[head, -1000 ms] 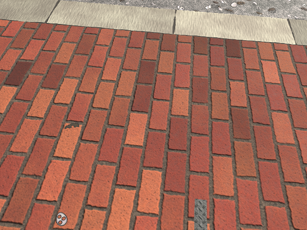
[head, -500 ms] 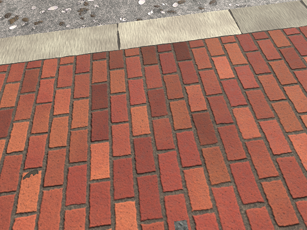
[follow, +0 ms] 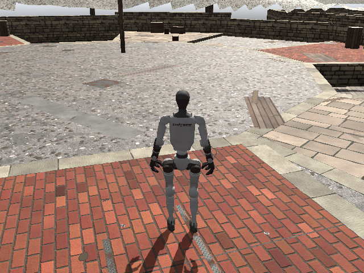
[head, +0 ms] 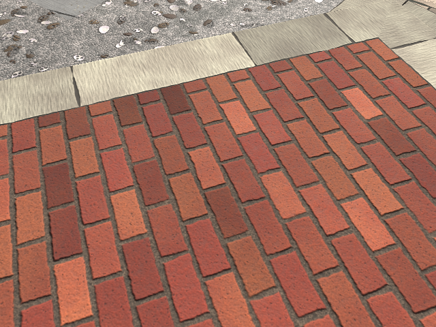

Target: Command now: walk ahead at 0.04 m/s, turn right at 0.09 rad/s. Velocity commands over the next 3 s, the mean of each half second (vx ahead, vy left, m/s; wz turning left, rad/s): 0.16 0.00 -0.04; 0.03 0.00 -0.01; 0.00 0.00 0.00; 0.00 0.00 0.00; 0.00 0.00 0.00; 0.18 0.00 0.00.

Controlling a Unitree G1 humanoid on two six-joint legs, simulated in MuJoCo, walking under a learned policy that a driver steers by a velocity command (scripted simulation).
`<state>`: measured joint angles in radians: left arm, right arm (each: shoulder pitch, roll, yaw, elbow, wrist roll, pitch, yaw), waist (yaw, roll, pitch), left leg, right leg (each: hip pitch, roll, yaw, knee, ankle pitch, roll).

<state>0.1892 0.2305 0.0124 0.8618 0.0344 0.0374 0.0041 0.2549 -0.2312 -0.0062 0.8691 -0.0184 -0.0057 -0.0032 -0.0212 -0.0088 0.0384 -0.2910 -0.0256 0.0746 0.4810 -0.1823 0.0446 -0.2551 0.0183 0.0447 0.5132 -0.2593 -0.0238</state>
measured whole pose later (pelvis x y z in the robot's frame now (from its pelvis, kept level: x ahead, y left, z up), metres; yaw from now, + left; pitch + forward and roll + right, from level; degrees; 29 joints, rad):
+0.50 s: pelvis +0.09 +0.03 +0.01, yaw +1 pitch -1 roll -1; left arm 0.20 0.23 0.03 1.01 0.02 -0.01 0.01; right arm 0.35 -0.19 -0.01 0.98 -0.02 -0.05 -0.03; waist 0.00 -0.03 0.05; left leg -0.09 -0.04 0.05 0.34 -0.24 0.07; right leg -0.36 0.01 -0.01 0.79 -0.36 -0.02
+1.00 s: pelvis +0.14 +0.01 +0.01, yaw +1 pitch -2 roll -1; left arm 0.21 0.17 0.00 1.14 0.00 0.00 0.05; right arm 0.31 -0.16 0.01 1.12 -0.01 0.00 -0.05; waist -0.01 0.01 0.05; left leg 0.00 -0.01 0.04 0.37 -0.33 0.03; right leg -0.18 0.04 -0.04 0.41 -0.20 -0.04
